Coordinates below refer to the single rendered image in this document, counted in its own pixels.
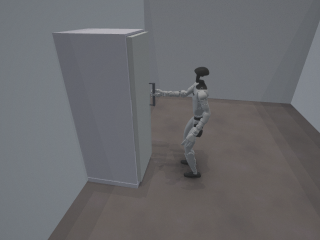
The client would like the left robot upper arm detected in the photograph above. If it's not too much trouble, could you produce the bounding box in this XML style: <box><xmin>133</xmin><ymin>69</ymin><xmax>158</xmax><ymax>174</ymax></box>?
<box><xmin>197</xmin><ymin>90</ymin><xmax>211</xmax><ymax>117</ymax></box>

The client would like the fridge door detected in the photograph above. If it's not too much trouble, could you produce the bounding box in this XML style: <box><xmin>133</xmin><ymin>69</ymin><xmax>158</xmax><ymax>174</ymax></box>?
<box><xmin>126</xmin><ymin>32</ymin><xmax>152</xmax><ymax>182</ymax></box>

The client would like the robot torso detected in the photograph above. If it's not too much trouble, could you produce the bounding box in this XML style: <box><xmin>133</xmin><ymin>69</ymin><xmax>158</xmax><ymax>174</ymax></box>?
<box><xmin>192</xmin><ymin>86</ymin><xmax>209</xmax><ymax>128</ymax></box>

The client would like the robot left hand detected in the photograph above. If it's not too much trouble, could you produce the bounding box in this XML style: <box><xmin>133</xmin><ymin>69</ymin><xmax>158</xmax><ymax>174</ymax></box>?
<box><xmin>181</xmin><ymin>133</ymin><xmax>196</xmax><ymax>148</ymax></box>

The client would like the handle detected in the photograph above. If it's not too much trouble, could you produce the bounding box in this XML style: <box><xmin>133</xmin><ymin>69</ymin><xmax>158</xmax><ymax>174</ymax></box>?
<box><xmin>149</xmin><ymin>82</ymin><xmax>156</xmax><ymax>106</ymax></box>

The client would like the robot right forearm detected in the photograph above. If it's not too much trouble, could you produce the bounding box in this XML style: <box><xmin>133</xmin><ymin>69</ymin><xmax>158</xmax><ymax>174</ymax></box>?
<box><xmin>162</xmin><ymin>90</ymin><xmax>181</xmax><ymax>97</ymax></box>

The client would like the robot left forearm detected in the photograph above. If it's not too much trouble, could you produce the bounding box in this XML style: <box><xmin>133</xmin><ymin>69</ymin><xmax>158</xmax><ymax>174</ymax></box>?
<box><xmin>192</xmin><ymin>113</ymin><xmax>210</xmax><ymax>136</ymax></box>

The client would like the robot right hand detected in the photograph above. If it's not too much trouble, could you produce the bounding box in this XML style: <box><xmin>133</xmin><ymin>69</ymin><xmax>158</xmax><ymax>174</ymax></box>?
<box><xmin>151</xmin><ymin>89</ymin><xmax>163</xmax><ymax>98</ymax></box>

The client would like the robot left thigh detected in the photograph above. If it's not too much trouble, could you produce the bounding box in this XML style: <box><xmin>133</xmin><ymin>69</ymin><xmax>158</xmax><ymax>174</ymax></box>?
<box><xmin>184</xmin><ymin>127</ymin><xmax>203</xmax><ymax>156</ymax></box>

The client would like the right robot upper arm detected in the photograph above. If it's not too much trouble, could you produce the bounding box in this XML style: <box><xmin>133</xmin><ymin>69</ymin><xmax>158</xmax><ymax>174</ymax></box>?
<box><xmin>180</xmin><ymin>82</ymin><xmax>199</xmax><ymax>98</ymax></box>

